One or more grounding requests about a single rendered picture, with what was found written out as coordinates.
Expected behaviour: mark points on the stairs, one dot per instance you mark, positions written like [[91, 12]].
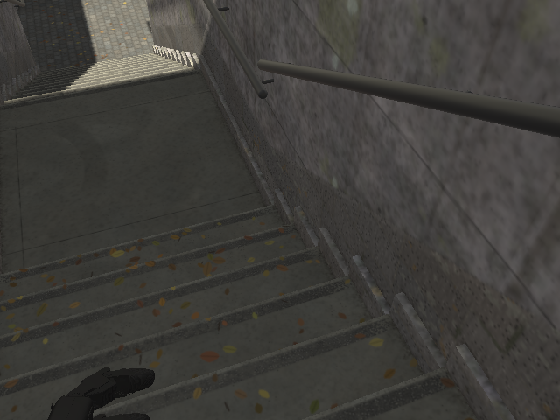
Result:
[[97, 75], [235, 316]]

